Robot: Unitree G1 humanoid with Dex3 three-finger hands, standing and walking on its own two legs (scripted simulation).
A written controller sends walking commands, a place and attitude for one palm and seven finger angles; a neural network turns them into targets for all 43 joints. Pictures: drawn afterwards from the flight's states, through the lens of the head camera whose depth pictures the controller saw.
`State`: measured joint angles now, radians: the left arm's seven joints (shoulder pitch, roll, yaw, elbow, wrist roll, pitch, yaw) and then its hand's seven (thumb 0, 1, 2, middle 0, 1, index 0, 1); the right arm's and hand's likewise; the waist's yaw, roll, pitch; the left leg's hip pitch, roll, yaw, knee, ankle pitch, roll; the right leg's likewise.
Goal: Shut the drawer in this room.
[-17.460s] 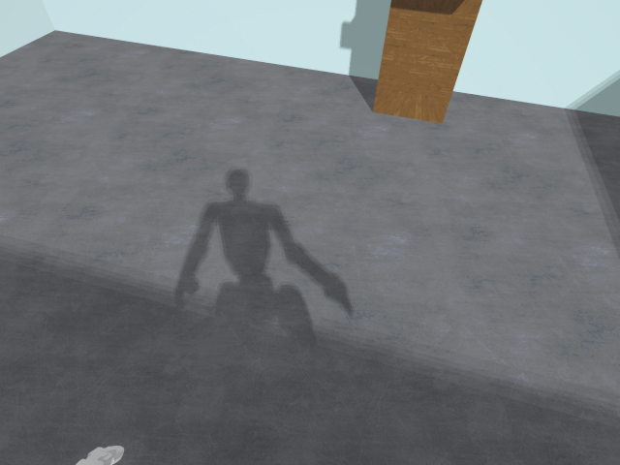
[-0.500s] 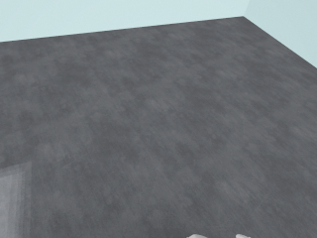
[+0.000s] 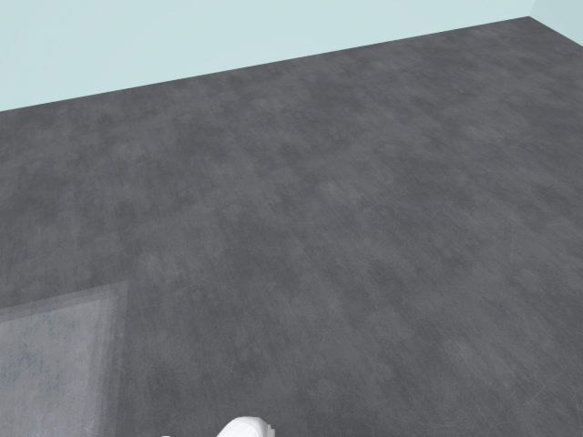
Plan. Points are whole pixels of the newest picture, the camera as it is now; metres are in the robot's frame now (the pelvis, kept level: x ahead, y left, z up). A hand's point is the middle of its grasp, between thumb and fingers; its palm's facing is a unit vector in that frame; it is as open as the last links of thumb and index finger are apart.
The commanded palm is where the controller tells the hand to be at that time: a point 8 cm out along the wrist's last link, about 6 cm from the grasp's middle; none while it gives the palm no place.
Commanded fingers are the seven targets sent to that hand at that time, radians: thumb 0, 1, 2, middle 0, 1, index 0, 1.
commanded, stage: turn or walk to find it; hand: left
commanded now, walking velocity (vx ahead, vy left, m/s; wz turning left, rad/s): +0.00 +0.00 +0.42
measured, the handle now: out of the picture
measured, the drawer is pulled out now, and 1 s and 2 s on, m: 0.20 0.20 0.20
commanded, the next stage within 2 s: none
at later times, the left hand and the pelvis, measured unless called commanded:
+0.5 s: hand out of the picture -0.01 +0.28 -0.18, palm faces +0.28 -0.93 -0.25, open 7.4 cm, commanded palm none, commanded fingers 0.00 0.90 0.90 -0.20 -0.30 -0.20 -0.30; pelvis -0.01 +0.05 +0.00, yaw +13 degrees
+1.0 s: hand out of the picture -0.03 +0.20 -0.15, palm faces +0.44 -0.85 -0.28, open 7.4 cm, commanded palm none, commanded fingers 0.00 0.90 0.90 -0.20 -0.30 -0.20 -0.30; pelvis -0.01 +0.00 +0.00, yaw +26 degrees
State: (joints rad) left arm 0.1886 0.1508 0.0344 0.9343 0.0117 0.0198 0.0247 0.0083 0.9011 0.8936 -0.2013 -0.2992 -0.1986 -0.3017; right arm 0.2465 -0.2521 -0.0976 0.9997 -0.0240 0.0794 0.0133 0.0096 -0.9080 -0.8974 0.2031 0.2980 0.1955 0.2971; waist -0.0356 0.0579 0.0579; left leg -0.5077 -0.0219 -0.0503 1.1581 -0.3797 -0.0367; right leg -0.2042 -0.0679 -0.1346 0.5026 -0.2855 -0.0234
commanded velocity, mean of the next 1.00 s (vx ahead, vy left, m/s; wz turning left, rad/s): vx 0.00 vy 0.00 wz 0.42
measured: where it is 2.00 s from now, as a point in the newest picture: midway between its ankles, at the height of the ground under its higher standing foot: outside the picture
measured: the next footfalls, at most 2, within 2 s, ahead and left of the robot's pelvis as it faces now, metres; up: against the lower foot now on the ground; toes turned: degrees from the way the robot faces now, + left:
left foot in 0.30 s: -0.01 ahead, +0.16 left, +0.00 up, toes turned +12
right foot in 0.74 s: +0.06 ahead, -0.07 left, +0.00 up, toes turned +14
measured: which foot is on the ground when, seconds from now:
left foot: up 0.00-0.28, down 0.30-0.76, up 0.78-1.00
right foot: down 0.00-0.30, up 0.32-0.72, down 0.74-1.00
